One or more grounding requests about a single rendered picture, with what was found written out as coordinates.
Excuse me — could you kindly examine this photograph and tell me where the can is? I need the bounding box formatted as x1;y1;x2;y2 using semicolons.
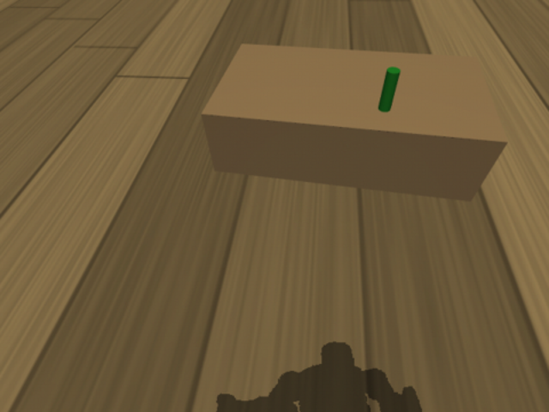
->
378;67;401;112

